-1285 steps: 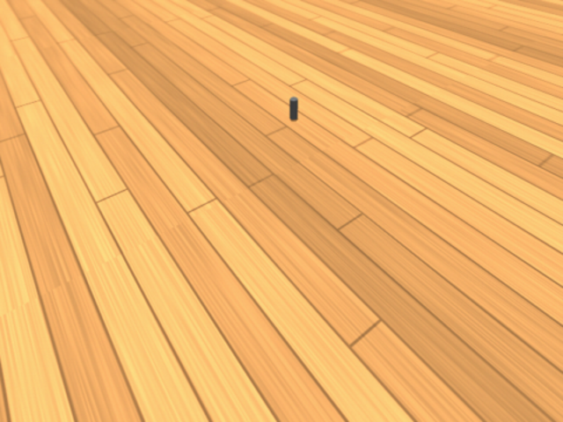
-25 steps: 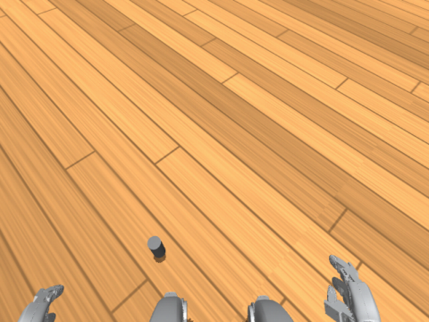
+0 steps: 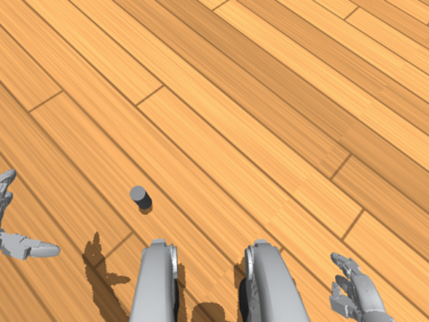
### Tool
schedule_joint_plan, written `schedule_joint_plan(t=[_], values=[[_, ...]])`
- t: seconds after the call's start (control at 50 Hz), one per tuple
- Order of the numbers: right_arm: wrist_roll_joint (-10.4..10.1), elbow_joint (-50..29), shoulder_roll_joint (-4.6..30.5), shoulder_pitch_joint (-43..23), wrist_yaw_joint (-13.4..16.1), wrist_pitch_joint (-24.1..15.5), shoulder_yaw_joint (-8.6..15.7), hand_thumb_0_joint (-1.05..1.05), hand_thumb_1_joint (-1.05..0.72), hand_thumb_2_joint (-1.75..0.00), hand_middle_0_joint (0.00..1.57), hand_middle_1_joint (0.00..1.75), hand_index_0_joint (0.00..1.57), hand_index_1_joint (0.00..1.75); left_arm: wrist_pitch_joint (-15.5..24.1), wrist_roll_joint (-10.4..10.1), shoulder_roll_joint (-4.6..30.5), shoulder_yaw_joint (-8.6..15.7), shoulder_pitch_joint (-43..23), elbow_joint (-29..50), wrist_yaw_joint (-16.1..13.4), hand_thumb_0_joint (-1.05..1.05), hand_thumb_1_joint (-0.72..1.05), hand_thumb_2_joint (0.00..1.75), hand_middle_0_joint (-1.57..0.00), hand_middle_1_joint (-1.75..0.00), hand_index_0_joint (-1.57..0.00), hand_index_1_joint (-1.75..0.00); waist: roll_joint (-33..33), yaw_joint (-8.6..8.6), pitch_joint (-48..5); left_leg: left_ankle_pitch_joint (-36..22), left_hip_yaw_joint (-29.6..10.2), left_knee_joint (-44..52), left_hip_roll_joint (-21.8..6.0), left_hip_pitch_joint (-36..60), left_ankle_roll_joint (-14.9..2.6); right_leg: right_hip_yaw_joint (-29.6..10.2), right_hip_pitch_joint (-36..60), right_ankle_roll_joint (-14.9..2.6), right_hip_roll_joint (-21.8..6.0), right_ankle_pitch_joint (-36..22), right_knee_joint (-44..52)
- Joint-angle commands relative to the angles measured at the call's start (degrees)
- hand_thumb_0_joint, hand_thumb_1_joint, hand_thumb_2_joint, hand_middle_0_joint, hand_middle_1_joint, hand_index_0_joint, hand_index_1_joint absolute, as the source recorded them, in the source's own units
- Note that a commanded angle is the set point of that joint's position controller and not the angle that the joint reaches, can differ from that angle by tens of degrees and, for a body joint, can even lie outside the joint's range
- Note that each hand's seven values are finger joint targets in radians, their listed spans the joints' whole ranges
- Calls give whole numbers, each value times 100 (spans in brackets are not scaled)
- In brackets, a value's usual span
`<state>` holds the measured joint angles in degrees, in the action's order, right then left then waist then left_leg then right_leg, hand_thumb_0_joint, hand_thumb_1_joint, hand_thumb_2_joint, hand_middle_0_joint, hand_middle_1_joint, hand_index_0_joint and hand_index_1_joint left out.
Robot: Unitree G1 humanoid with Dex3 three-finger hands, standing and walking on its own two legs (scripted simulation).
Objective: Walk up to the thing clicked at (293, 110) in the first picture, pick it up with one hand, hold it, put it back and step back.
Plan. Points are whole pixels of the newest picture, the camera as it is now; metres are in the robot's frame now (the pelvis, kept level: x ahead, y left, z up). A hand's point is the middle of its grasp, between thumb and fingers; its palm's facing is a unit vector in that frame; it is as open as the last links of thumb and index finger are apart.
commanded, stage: go down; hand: left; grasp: from the side
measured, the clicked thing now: (141, 198) +0.45 +0.24 -0.49
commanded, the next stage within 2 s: none
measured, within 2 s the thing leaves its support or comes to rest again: neither
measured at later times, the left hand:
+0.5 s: hand (29, 208) +0.34 +0.38 -0.13, palm faces +0.13 -0.91 -0.40, open 15.9 cm
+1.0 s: hand (32, 205) +0.35 +0.40 -0.15, palm faces +0.16 -0.93 -0.33, open 16.3 cm
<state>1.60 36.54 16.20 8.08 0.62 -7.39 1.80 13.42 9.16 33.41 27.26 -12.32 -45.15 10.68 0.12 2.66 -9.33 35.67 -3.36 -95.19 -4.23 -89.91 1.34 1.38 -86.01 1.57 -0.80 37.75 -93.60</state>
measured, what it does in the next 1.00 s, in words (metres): lowers itself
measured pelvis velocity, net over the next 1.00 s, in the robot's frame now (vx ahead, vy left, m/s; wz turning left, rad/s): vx -0.03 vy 0.00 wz -0.05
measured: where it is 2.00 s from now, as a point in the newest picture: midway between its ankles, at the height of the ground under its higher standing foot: outside the picture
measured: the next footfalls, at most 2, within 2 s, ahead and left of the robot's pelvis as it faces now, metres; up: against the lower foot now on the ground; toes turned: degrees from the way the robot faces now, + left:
none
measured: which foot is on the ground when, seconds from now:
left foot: down 0.00-1.00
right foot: down 0.00-1.00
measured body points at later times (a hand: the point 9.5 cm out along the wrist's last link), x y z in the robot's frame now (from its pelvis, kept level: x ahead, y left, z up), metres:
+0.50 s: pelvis -0.02 +0.00 -0.08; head +0.18 +0.04 +0.32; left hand +0.33 +0.43 -0.10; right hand +0.12 -0.28 -0.20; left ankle +0.06 +0.13 -0.53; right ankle +0.05 -0.14 -0.53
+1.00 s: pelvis -0.03 +0.00 -0.14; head +0.18 +0.05 +0.26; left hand +0.34 +0.44 -0.13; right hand +0.11 -0.28 -0.25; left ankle +0.06 +0.13 -0.53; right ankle +0.05 -0.14 -0.53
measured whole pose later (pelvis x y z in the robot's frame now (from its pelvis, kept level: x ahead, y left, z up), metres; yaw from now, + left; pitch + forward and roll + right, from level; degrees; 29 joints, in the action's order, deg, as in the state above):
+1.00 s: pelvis -0.03 +0.00 -0.14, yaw -3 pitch +33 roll -6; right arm 3.4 39.0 18.8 4.7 0.1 -4.2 -3.2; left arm 21.9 -0.2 48.0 41.8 -28.8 -56.6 28.5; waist -1.4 3.5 -6.1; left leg 38.0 -8.4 -121.7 -3.6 -116.8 2.4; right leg 3.4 -111.3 1.4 0.2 40.6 -119.2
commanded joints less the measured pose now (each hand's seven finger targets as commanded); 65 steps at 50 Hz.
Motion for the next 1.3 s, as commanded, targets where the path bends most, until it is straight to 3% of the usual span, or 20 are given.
schedule_joint_plan(t=[0.0,0.04,0.18,0.28,0.36,0.38,0.42,0.48,0.5,0.54,0.66,0.74,0.8,0.88,0.94,1.02,1.08,1.12,1.16,1.28], values=[[-40,-446,1124,423,42,-65,391,0,-84,-89,20,30,20,30,674,-318,2039,716,-915,592,184,0,-35,27,-1,-25,-2,-24,734,-181,-2828,-1241,-28,901,183,2160,-269,102,576,-342,144,-1148,724],[-17,-411,1169,423,50,-30,371,0,-84,-89,20,30,20,30,807,-382,2391,892,-1167,614,280,0,-33,26,-1,-24,-2,-23,788,-208,-2943,-1004,-38,774,175,2035,-276,99,452,-335,146,-987,636],[25,-249,1246,451,62,89,235,0,-84,-88,20,30,20,30,1007,-585,2774,1076,-1648,345,617,0,-26,24,0,-22,-2,-19,871,-178,-3030,-592,-65,414,163,1603,-265,124,26,-343,155,-676,316],[54,-168,1300,487,64,171,159,0,-85,-89,20,30,20,30,1035,-672,3100,1339,-1690,255,796,0,-22,23,0,-20,-1,-18,1000,-291,-3306,-981,-72,87,166,1498,-262,183,-76,-355,164,-910,-9],[37,-145,1288,474,55,200,126,0,-86,-89,20,30,20,30,1056,-782,3010,1340,-1802,74,944,0,-24,24,0,-20,-1,-18,974,-189,-3067,-621,-115,-2,152,1124,-259,247,-331,-358,188,-663,-179],[40,-176,1358,431,56,202,109,0,-85,-89,20,30,20,30,1085,-816,3187,1466,-1869,135,971,0,-24,24,0,-20,0,-18,1098,-242,-3064,-665,-182,-4,135,1191,-236,267,-467,-378,181,-693,-322],[55,-107,1378,430,52,202,108,0,-86,-89,20,30,20,30,1092,-833,3109,1395,-1837,-41,1072,0,-24,23,0,-20,0,-17,1147,-196,-2969,-721,-211,-125,117,1224,-236,294,-694,-373,175,-731,-433],[67,-152,1364,391,49,201,64,0,-86,-89,20,30,20,30,1183,-958,3286,1567,-2047,3,1181,0,-25,23,0,-19,0,-17,961,-176,-3012,-677,-101,-382,145,786,-273,261,-564,-355,192,-703,-490],[83,-140,1387,434,39,189,42,0,-86,-89,20,30,20,30,1192,-962,3438,1681,-2020,-5,1210,0,-24,23,0,-18,0,-16,962,-217,-3192,-942,-50,-495,154,795,-285,250,-373,-342,193,-902,-539],[99,-91,1398,456,29,195,60,0,-87,-89,20,30,20,30,1216,-963,3301,1582,-2126,-104,1315,0,-28,23,0,-19,0,-17,934,-151,-3129,-898,-41,-605,139,733,-292,269,-619,-354,208,-836,-604],[138,-117,1465,409,20,219,35,0,-87,-89,20,30,20,30,1254,-1007,3724,1869,-2303,-13,1439,0,-28,23,0,-18,0,-17,1064,-245,-3331,-705,-32,-776,124,557,-269,309,-664,-350,223,-704,-830],[137,-43,1486,389,41,226,19,0,-87,-89,20,30,20,30,1225,-1072,3613,1763,-2381,-81,1547,0,-30,23,0,-19,0,-17,1191,-177,-3089,-405,-84,-798,109,488,-251,346,-1001,-363,224,-499,-949],[133,-109,1531,344,53,218,-2,0,-87,-89,20,30,20,30,1234,-1082,3900,1921,-2471,18,1571,0,-32,23,0,-19,0,-17,1270,-209,-3156,-407,-129,-850,109,411,-241,386,-1075,-371,221,-502,-1114],[130,-48,1506,379,51,213,-35,0,-87,-89,20,30,20,30,1212,-1175,3729,1871,-2474,-150,1671,0,-33,23,0,-19,0,-18,1140,-131,-3030,-503,-120,-1041,114,202,-256,413,-1177,-362,220,-563,-1223],[147,-79,1541,395,42,211,-35,0,-88,-90,20,30,20,30,1223,-1170,3959,1978,-2574,-21,1709,0,-34,23,0,-19,0,-17,1215,-206,-3289,-732,-61,-1177,128,232,-258,391,-1094,-369,223,-710,-1303],[149,-81,1570,414,33,201,-42,0,-88,-90,20,30,20,30,1194,-1195,3853,1967,-2585,-154,1775,0,-34,23,0,-19,0,-17,1208,-137,-3248,-778,-112,-1241,120,253,-248,442,-1262,-378,232,-738,-1431],[158,-98,1580,378,35,213,-60,0,-88,-90,20,30,20,30,1222,-1167,4077,2075,-2699,-119,1775,0,-35,23,0,-19,0,-17,1265,-174,-3116,-523,-109,-1252,121,60,-247,454,-1325,-377,230,-570,-1495],[162,-55,1566,406,34,224,-76,0,-88,-90,20,30,20,30,1210,-1169,3983,1985,-2708,-218,1808,0,-36,22,0,-19,-1,-17,1197,-125,-3054,-438,-95,-1294,127,-28,-249,453,-1363,-372,239,-500,-1489],[171,-108,1586,383,37,222,-77,0,-87,-89,20,30,20,30,1217,-1184,4131,2101,-2721,-191,1814,0,-35,22,0,-19,-1,-17,1122,-162,-3133,-455,-28,-1378,135,-120,-269,434,-1247,-359,245,-512,-1469],[176,-72,1616,340,32,218,-97,0,-87,-89,20,30,20,30,1227,-1218,4146,2067,-2818,-239,1868,0,-37,22,0,-18,-1,-16,1208,-139,-2904,3,-67,-1379,116,-271,-264,472,-1543,-366,258,-184,-1569]])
